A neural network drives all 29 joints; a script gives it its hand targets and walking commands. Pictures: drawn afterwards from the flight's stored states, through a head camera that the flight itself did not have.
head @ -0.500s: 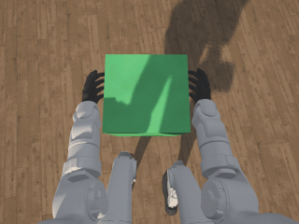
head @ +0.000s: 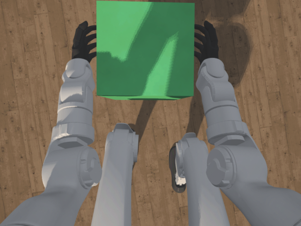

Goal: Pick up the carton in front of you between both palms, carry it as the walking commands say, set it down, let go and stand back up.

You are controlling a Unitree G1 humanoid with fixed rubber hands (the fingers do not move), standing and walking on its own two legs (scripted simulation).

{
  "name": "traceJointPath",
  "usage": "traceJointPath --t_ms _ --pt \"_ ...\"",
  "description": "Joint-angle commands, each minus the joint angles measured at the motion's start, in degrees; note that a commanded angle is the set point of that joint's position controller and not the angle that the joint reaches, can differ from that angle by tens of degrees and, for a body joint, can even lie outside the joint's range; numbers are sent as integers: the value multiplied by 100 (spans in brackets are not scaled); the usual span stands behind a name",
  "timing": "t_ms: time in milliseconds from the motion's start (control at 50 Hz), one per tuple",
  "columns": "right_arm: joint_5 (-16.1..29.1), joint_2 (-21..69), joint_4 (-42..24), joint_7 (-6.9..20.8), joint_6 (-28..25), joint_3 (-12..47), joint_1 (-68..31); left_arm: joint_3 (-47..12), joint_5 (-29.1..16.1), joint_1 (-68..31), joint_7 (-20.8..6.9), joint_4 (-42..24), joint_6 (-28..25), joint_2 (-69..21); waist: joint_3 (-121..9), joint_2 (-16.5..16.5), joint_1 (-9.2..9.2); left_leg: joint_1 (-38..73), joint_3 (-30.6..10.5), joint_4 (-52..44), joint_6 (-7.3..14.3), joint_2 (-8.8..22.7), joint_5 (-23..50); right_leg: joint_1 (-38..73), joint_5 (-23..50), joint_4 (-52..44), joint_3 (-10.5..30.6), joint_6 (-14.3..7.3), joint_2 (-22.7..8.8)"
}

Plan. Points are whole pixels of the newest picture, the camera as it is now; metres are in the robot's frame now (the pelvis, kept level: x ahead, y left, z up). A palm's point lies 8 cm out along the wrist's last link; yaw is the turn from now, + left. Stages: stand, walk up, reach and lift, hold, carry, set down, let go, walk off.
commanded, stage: set down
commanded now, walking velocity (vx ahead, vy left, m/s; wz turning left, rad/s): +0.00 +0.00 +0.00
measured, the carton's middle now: (145, 63) +0.48 +0.09 -0.19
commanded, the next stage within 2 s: none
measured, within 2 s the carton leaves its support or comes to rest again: rests again in 1.62 s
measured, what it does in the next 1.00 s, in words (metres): lowers itself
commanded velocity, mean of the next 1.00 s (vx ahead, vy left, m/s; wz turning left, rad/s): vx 0.00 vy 0.00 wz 0.00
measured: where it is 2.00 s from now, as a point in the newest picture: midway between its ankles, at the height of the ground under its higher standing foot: (152, 168)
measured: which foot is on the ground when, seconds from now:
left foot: down 0.00-1.00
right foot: down 0.00-1.00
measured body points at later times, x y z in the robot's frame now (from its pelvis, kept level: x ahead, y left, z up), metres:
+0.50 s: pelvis -0.02 -0.01 -0.10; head +0.34 +0.07 +0.16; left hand +0.49 +0.26 -0.27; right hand +0.54 -0.04 -0.26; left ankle +0.12 +0.12 -0.46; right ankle +0.07 -0.12 -0.46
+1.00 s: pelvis -0.02 -0.01 -0.12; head +0.34 +0.04 +0.14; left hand +0.49 +0.26 -0.29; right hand +0.53 -0.05 -0.29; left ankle +0.12 +0.12 -0.46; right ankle +0.07 -0.12 -0.46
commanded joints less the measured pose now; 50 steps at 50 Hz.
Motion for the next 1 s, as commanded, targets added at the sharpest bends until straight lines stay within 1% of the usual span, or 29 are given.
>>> traceJointPath --t_ms 0,140,220,280,400,460,480,500,540,560,600,680,760,860,940,980 --pt "380 4573 0 1026 -28 2648 -3751 -2579 -541 -3400 -995 -212 -35 -4610 -6045 548 331 5433 209 -299 -268 -659 1682 590 925 -639 -352 -1 740" --pt "364 4405 378 1118 106 2291 -4406 -2356 -532 -4071 -1109 65 86 -4413 -5698 553 354 4860 248 146 -225 -600 1119 50 592 -113 -421 -58 692" --pt "424 4331 519 1134 135 2234 -4705 -2280 -551 -4392 -1197 193 102 -4248 -5583 526 419 4564 336 458 -199 -554 1078 -43 545 149 -440 -64 680" --pt "531 4264 572 1129 119 2296 -4920 -2279 -614 -4615 -1264 246 75 -4099 -5528 480 492 4409 406 706 -183 -508 1170 -18 582 340 -441 -52 674" --pt "902 4153 465 1091 11 2688 -5409 -2400 -872 -5004 -1373 268 -39 -3844 -5584 349 680 4308 506 1189 -154 -410 1673 137 835 719 -428 -15 662" --pt "1180 4189 169 1046 -67 3068 -5696 -2627 -1136 -5217 -1399 67 -99 -3833 -6110 294 760 4597 536 1439 -156 -371 2223 419 1197 913 -447 19 654" --pt "1261 4226 89 1025 -76 3208 -5790 -2687 -1255 -5350 -1403 -108 -107 -3841 -6302 194 817 4518 543 1488 -157 -368 2350 643 1328 959 -433 3 639" --pt "1324 4285 -14 1003 -78 3346 -5848 -2748 -1368 -5398 -1412 -221 -112 -3874 -6429 43 832 4496 535 1519 -150 -373 2503 830 1501 1016 -453 7 643" --pt "1398 4381 -173 970 -106 3519 -5836 -2751 -1488 -5147 -1440 -165 -119 -3975 -6509 -104 856 4622 510 1584 -122 -403 2830 926 1725 1081 -491 33 654" --pt "1393 4403 -119 976 -110 3520 -5751 -2693 -1470 -5003 -1464 -32 -105 -3972 -6336 -153 863 4589 489 1609 -107 -409 2883 810 1719 1092 -497 34 660" --pt "1314 4425 81 1015 -106 3410 -5574 -2562 -1358 -4789 -1530 277 -72 -3976 -5758 -168 844 4327 464 1641 -88 -405 2735 445 1553 1075 -483 29 662" --pt "1061 4291 473 1091 -84 2990 -5382 -2321 -1142 -4777 -1651 622 -65 -3890 -4851 -146 745 3529 489 1658 -69 -374 2095 74 1270 1055 -402 -17 638" --pt "988 4185 681 1123 -94 2782 -5438 -2138 -1047 -4989 -1665 680 -127 -3687 -4542 -176 765 3144 492 1674 -40 -340 1811 38 1186 1085 -347 -63 620" --pt "1001 3999 758 1121 -141 2707 -5691 -1958 -1072 -5172 -1646 850 -216 -3531 -4304 -300 808 2916 467 1688 -14 -304 1573 59 1004 1109 -325 -100 603" --pt "949 3805 801 1122 -164 2644 -5849 -1820 -1070 -5231 -1670 1088 -246 -3399 -4073 -434 799 2693 451 1733 4 -274 1365 91 881 1134 -310 -104 563" --pt "872 3713 936 1121 -152 2578 -5765 -1747 -1049 -5244 -1692 1179 -258 -3308 -3901 -471 785 2551 442 1745 20 -265 1260 61 809 1126 -295 -114 540"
